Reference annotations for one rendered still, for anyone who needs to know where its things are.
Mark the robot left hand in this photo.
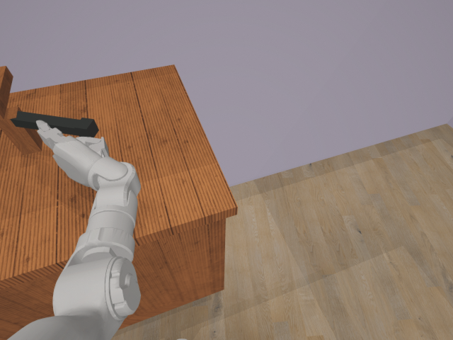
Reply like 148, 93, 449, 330
36, 120, 109, 187

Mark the counter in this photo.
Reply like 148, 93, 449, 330
0, 64, 238, 340

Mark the left robot forearm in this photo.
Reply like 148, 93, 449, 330
53, 157, 141, 314

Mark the tap lever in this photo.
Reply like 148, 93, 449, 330
10, 111, 99, 137

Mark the robot left upper arm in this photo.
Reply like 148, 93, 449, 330
7, 256, 141, 340

